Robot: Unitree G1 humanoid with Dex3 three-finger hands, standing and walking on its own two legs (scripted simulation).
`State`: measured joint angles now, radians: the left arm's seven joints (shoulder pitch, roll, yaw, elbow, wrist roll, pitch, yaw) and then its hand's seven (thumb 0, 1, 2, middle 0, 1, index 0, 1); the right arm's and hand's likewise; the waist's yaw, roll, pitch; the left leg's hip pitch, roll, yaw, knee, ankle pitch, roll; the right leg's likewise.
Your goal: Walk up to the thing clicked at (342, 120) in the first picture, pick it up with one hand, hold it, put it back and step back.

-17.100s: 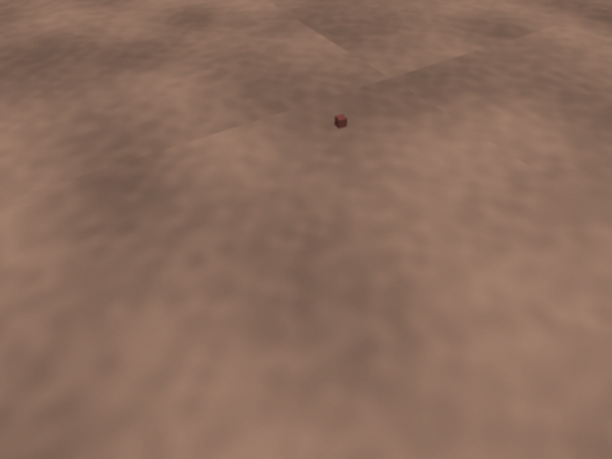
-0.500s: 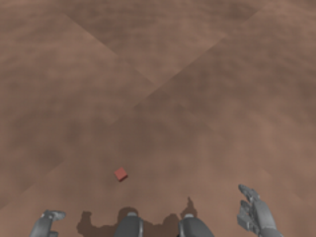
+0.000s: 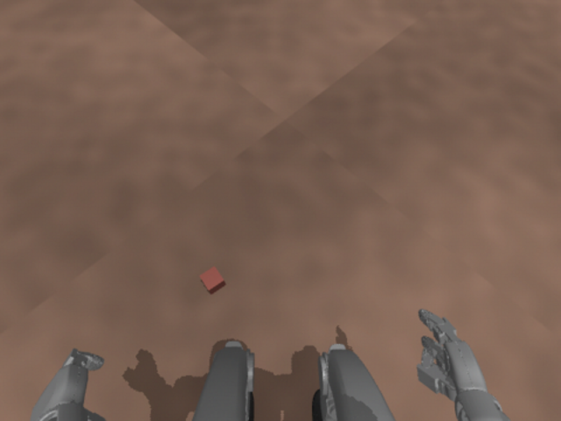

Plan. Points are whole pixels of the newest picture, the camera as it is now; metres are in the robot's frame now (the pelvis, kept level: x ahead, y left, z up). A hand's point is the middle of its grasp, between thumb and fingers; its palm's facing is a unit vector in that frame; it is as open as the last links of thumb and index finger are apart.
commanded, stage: rise first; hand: left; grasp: from above
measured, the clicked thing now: (212, 280) +0.47 +0.21 -0.60
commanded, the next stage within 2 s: none
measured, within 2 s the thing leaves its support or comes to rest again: neither
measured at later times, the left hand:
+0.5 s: hand (147, 322) +0.30 +0.30 -0.34, palm faces -0.27 -0.20 -0.94, open 12.9 cm
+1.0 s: hand (169, 294) +0.38 +0.29 -0.42, palm faces -0.31 -0.26 -0.91, open 12.9 cm
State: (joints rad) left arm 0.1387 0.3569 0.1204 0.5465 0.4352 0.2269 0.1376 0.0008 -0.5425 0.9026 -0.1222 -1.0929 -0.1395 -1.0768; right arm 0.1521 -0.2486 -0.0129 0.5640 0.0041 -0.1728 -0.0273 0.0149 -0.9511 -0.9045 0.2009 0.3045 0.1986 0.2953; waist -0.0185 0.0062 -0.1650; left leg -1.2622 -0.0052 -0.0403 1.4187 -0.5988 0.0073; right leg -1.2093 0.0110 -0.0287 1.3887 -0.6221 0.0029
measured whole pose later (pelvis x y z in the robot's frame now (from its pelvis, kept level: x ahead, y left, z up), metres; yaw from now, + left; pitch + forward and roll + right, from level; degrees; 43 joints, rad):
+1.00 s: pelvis -0.07 +0.00 -0.27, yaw -6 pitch +36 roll -6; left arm -0.98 0.63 0.25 1.59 0.88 0.24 0.55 0.00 -0.36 0.84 -0.21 -1.03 -0.25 -1.00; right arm 0.16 -0.27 0.04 0.90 -0.13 -0.25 0.19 0.01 -0.91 -0.89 0.20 0.30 0.20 0.29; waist -0.21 0.03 -0.12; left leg -2.26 0.02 -0.07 2.30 -0.67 0.02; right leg -2.19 0.04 -0.06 2.25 -0.69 0.02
